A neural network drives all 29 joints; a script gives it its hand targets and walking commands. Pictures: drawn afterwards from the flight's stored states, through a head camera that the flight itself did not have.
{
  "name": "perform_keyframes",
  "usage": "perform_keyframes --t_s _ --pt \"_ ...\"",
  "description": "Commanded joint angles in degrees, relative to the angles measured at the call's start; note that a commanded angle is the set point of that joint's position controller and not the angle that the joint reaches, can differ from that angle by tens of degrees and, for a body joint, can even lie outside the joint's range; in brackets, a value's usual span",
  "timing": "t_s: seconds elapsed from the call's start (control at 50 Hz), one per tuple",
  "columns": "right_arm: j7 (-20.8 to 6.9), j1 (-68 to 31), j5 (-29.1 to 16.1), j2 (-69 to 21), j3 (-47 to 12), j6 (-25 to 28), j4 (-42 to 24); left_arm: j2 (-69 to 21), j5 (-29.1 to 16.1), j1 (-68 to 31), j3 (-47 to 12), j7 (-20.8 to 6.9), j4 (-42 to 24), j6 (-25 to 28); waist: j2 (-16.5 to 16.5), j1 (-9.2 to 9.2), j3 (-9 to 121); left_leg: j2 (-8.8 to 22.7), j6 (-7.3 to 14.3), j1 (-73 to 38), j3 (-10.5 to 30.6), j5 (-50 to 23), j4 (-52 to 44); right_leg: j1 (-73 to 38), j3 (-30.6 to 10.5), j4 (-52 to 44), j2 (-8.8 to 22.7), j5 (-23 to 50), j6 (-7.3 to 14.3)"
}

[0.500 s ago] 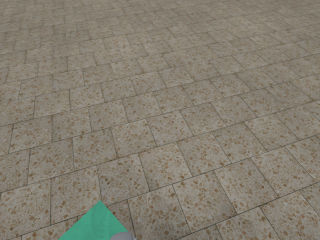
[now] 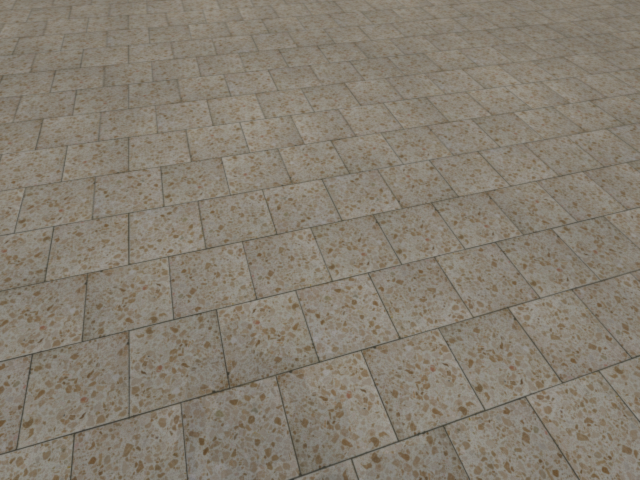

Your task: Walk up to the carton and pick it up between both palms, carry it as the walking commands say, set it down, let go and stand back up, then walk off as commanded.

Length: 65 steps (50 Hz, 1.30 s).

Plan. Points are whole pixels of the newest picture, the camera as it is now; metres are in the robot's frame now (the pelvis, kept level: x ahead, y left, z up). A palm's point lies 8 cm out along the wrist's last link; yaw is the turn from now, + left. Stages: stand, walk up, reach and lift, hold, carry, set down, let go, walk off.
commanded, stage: walk off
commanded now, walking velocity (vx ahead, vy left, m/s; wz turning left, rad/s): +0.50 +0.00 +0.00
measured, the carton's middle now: out of the picture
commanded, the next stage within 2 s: stand in 0.68 s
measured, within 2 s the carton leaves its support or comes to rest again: neither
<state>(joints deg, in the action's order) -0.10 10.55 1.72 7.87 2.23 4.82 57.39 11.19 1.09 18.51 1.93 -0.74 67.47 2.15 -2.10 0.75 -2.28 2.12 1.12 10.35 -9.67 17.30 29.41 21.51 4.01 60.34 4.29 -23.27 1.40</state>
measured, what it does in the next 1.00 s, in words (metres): walks ahead: right foot, then left foot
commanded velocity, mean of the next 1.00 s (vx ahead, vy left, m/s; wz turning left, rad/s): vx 0.33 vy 0.00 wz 0.00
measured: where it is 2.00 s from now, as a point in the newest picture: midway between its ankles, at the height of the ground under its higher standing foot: (327, 385)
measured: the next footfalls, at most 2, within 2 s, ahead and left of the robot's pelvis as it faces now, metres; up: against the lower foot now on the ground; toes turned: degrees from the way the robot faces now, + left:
right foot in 0.22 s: +0.31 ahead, -0.17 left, +0.00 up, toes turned -11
left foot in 0.62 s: +0.44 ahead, +0.08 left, +0.00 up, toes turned +10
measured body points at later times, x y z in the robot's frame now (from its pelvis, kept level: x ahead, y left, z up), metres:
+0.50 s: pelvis +0.25 -0.07 +0.00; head +0.25 -0.06 +0.45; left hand +0.27 +0.16 -0.16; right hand +0.32 -0.31 -0.14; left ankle +0.28 +0.07 -0.68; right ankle +0.27 -0.16 -0.73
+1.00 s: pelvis +0.47 -0.07 -0.01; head +0.51 -0.11 +0.44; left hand +0.59 +0.17 -0.14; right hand +0.39 -0.27 -0.18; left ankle +0.41 +0.07 -0.73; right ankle +0.54 -0.16 -0.74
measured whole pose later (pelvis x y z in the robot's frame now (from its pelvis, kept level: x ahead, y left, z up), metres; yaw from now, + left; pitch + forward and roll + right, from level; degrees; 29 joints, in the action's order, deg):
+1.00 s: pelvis +0.47 -0.07 -0.01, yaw +0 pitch -1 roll +2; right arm 0.3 20.8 0.8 8.6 2.8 1.8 65.3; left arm 10.5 0.7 2.8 1.8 0.0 60.5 3.0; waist 3.3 -3.3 -6.2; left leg 5.1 -2.3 9.2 -8.2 22.3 33.6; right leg 22.4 7.3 34.0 3.7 -9.4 1.9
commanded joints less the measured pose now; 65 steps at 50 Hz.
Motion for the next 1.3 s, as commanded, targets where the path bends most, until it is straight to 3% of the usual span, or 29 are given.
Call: perform_keyframes --t_s 0.0,0.08,0.12,0.18,0.2,0.22,0.24,0.26,0.32,0.46,0.5,0.56,0.6,0.64,0.68,0.72,0.76,0.84,0.88,0.92,0.96,0.98,1.0,1.04,1.12,1.18,1.22,1.24,1.28 --pt "1.2 6.1 -0.7 9.5 1.8 -0.6 0.0 -0.8 -0.2 -1.4 -0.2 -0.7 -6.7 0.6 8.5 0.24 -7.2 17.4 7.4 1.2 16.4 -0.4 -22.6 10.9 -2.9 -4.0 5.6 5.6 -1.9" --pt "0.8 7.0 -0.5 9.1 1.5 0.7 1.1 2.1 0.8 -10.7 0.5 -1.4 -10.3 0.2 4.2 0.08 -7.1 15.4 7.5 -0.5 11.9 -11.9 -21.3 7.7 -0.4 -17.9 5.7 9.6 -3.3" --pt "0.4 4.6 -0.4 11.4 3.0 0.7 1.1 1.7 0.0 -8.9 0.2 -1.8 -10.3 1.0 8.6 1.68 -6.2 10.5 5.0 3.1 6.4 -9.1 -18.8 -0.6 2.3 -24.1 4.1 15.2 -3.2" --pt "-0.4 7.4 -0.8 10.4 3.2 0.4 1.4 6.0 0.6 -5.6 1.8 -2.0 -8.6 0.8 1.7 2.9 -3.2 9.4 4.3 9.7 5.3 -14.7 -6.0 -16.3 5.6 -27.0 1.1 16.8 -1.6" --pt "-0.6 10.6 -0.4 9.7 2.6 0.3 2.5 6.8 0.9 0.4 2.7 -1.5 -7.7 1.5 -4.4 6.65 1.1 7.2 3.4 13.3 4.4 -22.0 6.9 -27.8 5.6 -27.3 -0.4 12.2 0.4" --pt "-1.2 9.0 -0.4 8.5 1.9 0.2 1.1 11.9 1.5 10.3 3.7 -1.1 -5.4 1.7 -13.6 11.03 6.0 0.8 0.8 20.7 -1.3 -5.5 23.2 -34.0 -6.9 -34.0 10.0 5.9 3.1" --pt "0.0 7.9 -0.9 3.2 1.1 -0.3 -1.0 15.8 1.3 19.6 4.2 0.1 -3.3 1.8 -25.3 12.14 10.8 -4.2 0.1 25.0 0.4 15.7 40.2 -35.6 -31.7 -50.2 24.3 -4.8 6.1" --pt "0.4 9.4 -0.9 9.9 3.1 -1.4 -0.4 17.0 0.6 10.7 4.2 0.8 -2.5 0.8 -13.9 7.69 7.9 0.5 0.8 26.2 6.6 13.2 47.2 -31.4 -34.5 -50.0 22.3 -8.2 9.2" --pt "-0.6 7.2 -0.9 5.8 2.2 -0.9 0.4 11.5 -0.1 0.6 3.4 0.7 -7.4 1.3 -2.5 4.06 4.0 6.3 1.5 24.5 9.0 6.3 43.5 -19.6 -21.7 -50.1 18.6 -8.3 6.4" --pt "-0.2 6.5 -0.7 5.4 1.1 -3.0 -2.8 9.6 0.3 -7.4 2.4 1.3 -6.1 3.1 -3.5 -3.8 -2.1 10.2 -1.5 12.1 9.9 2.6 15.2 -5.0 -7.4 -53.7 14.4 5.2 5.6" --pt "-1.4 4.3 -1.4 5.5 0.8 -2.5 -4.7 8.1 -0.1 -6.0 1.9 0.0 -6.3 2.7 -2.5 -2.89 -1.7 8.2 -2.8 8.3 7.0 -2.4 10.5 -4.0 -4.7 -52.0 13.3 6.3 5.9" --pt "-0.6 11.9 0.5 6.9 1.9 -2.3 -0.1 8.7 0.0 -4.9 1.5 0.0 -5.5 2.1 6.5 -4.99 -3.3 3.6 -1.7 -1.9 0.9 -3.8 5.5 3.3 -4.6 -47.1 13.4 -4.4 6.0" --pt "-0.6 10.0 0.7 9.0 2.6 -2.0 -2.0 9.8 -0.1 -5.2 1.5 -0.5 -6.5 1.4 6.3 -5.26 -3.6 3.8 -0.4 -6.5 3.5 2.7 5.1 9.6 -3.3 -42.4 9.2 -13.1 4.4" --pt "0.2 19.1 -0.1 13.7 3.7 -1.7 -1.2 3.4 -0.1 -9.2 0.4 -1.5 -9.2 1.6 25.6 -10.16 -4.6 20.2 4.7 -12.6 27.6 26.2 -17.0 20.1 6.6 -17.0 -1.8 -6.8 -0.1" --pt "1.2 21.6 -0.5 15.3 5.1 -1.9 2.1 4.5 1.3 -12.6 0.9 -1.2 -10.7 0.8 16.0 -9.4 -6.2 24.0 10.3 -10.2 35.6 21.4 -20.7 20.9 1.8 0.5 1.2 -4.7 -0.3" --pt "1.1 17.9 -0.5 14.2 3.6 -1.0 0.8 3.7 0.4 -8.5 0.6 -1.9 -9.6 1.5 18.0 -6.56 -5.3 22.2 8.8 -8.7 29.1 1.2 -17.6 20.4 -0.5 0.5 1.8 -4.4 -1.2" --pt "1.0 11.1 -0.5 9.4 2.2 0.1 -1.0 4.0 0.6 -5.8 0.6 -1.1 -7.3 1.1 9.9 -3.1 -0.7 19.9 7.6 -4.1 20.8 -18.7 -14.3 11.3 -0.8 -1.3 3.1 -2.5 -1.2" --pt "1.4 7.5 0.0 8.5 1.5 0.4 0.3 -1.1 0.0 -8.4 -0.3 -0.7 -8.7 0.6 7.2 -0.25 2.0 14.6 6.1 -2.2 11.3 -34.3 -10.7 2.5 0.4 -19.1 2.2 2.6 -2.5" --pt "1.7 9.2 -0.2 10.6 2.1 0.7 2.2 -1.8 -1.1 -5.6 -0.9 0.2 -6.5 0.1 11.9 -0.41 5.4 12.8 4.8 -3.4 6.8 -38.2 -7.4 -2.8 2.4 -23.8 0.8 11.4 -2.2" --pt "1.0 6.9 -0.8 12.1 3.3 -0.8 2.3 0.5 -1.0 -3.4 0.0 0.3 -5.1 0.5 5.1 1.5 7.5 9.0 2.8 -1.5 5.1 -26.5 -0.3 -11.6 6.1 -35.6 -2.4 24.4 -1.8" --pt "0.8 8.5 -1.6 3.0 1.0 -0.8 1.3 8.8 0.5 1.0 1.6 1.5 -4.2 1.2 -15.0 2.62 11.3 2.4 -1.9 14.9 1.4 3.5 9.8 -28.2 -10.5 -38.5 15.3 46.9 2.1" --pt "1.2 8.7 -2.1 1.1 0.3 -1.9 0.9 11.5 0.6 4.8 1.2 1.7 -3.7 0.6 -16.6 5.29 14.0 1.2 -2.4 11.2 4.2 17.7 15.8 -26.7 -16.2 -43.3 19.6 44.6 5.2" --pt "1.3 11.3 -1.8 2.6 0.0 -3.2 2.6 11.3 0.7 2.2 2.0 1.9 -3.5 0.6 -18.5 3.21 10.5 1.4 -1.9 13.4 5.9 18.3 19.9 -27.4 -16.6 -40.1 19.9 49.5 8.0" --pt "1.1 15.1 -2.0 1.4 -0.1 -3.9 6.5 5.1 -0.2 -1.5 0.2 2.2 -4.4 0.2 -9.6 1.77 12.2 3.6 -3.3 12.1 6.6 17.0 20.4 -24.7 -10.2 -38.8 17.0 51.0 8.0" --pt "1.9 14.3 -0.9 0.4 0.0 -5.2 6.5 3.9 -0.9 -8.6 -1.1 3.0 -5.2 0.1 -8.9 -2.25 3.1 4.0 -3.9 3.1 7.3 9.9 10.7 -8.7 -6.5 -41.8 12.0 48.4 6.5" --pt "2.2 18.9 -1.2 -1.8 -0.9 -5.4 9.6 4.4 -1.5 -9.8 -1.3 2.1 -5.0 0.0 -0.1 -4.38 5.0 2.7 -4.4 -3.7 6.8 -4.8 -2.6 -10.8 -4.5 -39.4 10.3 42.5 5.3" --pt "2.5 16.1 -0.1 3.9 -0.6 -4.4 8.7 2.3 -2.2 -11.0 -1.4 1.6 -6.0 0.1 5.9 -3.82 4.3 7.1 -3.6 -6.7 10.6 -18.0 -10.2 -8.5 -3.7 -38.6 5.9 27.2 1.3" --pt "2.5 11.6 0.0 3.8 -0.9 -4.2 8.0 1.4 -1.7 -6.9 -0.9 1.2 -5.1 -0.4 6.4 -0.03 3.4 8.3 -2.4 -3.5 13.0 -18.2 -10.0 -10.5 -1.5 -39.9 2.0 19.9 -0.1" --pt "2.4 6.6 -0.7 5.1 -0.6 -4.8 6.4 -2.1 -1.9 -6.4 -2.1 1.8 -4.5 -1.4 10.1 1.29 -2.4 6.3 -1.3 4.5 11.2 -6.4 -9.6 -11.9 -2.3 -43.7 2.3 14.6 0.0"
